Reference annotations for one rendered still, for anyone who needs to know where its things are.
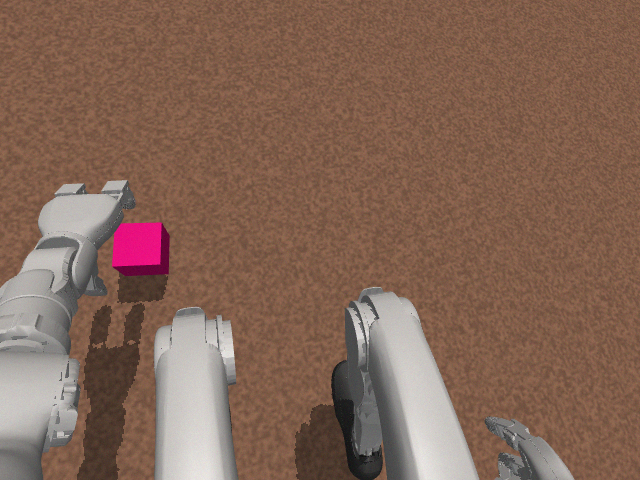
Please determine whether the left robot arm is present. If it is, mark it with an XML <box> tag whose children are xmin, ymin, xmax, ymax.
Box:
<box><xmin>0</xmin><ymin>231</ymin><xmax>98</xmax><ymax>480</ymax></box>

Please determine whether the right robot hand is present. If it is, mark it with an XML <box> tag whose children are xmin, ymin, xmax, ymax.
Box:
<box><xmin>484</xmin><ymin>417</ymin><xmax>575</xmax><ymax>480</ymax></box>

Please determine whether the right robot foot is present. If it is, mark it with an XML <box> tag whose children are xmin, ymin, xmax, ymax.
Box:
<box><xmin>332</xmin><ymin>360</ymin><xmax>383</xmax><ymax>480</ymax></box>

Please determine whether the left robot hand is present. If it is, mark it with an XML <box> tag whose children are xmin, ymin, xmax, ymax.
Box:
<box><xmin>38</xmin><ymin>180</ymin><xmax>136</xmax><ymax>296</ymax></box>

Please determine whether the cube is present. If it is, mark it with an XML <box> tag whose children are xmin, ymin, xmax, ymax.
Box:
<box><xmin>112</xmin><ymin>222</ymin><xmax>170</xmax><ymax>276</ymax></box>

